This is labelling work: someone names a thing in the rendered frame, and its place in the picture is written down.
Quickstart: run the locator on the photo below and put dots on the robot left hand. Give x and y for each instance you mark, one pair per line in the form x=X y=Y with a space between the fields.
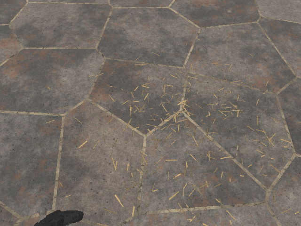
x=61 y=218

